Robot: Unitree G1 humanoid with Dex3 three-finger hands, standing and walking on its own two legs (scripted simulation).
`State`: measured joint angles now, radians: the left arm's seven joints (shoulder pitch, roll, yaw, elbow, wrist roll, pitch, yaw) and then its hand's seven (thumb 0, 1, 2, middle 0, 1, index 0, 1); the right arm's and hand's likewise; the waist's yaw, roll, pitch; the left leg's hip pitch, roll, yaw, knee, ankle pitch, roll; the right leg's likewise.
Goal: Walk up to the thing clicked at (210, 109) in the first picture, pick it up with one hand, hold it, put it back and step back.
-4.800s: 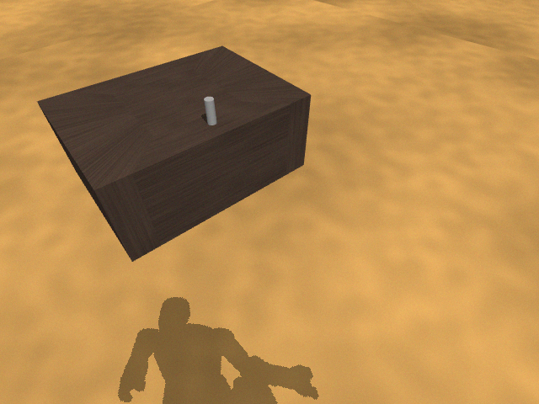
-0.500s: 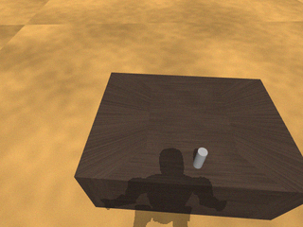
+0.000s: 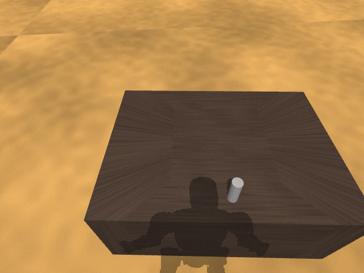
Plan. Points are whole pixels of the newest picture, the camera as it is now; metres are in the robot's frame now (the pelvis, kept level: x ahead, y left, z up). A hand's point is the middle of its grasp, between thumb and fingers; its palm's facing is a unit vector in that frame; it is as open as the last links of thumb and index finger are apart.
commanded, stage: walk up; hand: right
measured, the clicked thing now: (234, 190) +0.47 -0.19 -0.27
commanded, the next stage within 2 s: stand in 0.38 s
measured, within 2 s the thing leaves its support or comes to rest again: neither
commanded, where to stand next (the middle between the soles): +0.06 +0.02 m, yaw +0 degrees
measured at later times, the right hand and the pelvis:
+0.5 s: hand out of the picture +0.08 -0.26 -0.15, palm faces +0.01 +0.94 -0.33, open 7.3 cm; pelvis +0.00 +0.00 +0.00, yaw +0 degrees
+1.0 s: hand out of the picture +0.08 -0.27 -0.15, palm faces -0.03 +0.95 -0.32, open 7.3 cm; pelvis +0.00 -0.02 +0.01, yaw +1 degrees
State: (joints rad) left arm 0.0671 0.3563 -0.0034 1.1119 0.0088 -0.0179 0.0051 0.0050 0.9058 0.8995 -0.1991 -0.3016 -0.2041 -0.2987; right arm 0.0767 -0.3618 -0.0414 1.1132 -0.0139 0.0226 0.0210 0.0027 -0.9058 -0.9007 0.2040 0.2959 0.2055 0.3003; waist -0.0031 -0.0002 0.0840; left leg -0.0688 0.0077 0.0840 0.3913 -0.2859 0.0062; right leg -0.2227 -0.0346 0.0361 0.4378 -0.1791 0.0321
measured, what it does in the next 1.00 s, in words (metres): stands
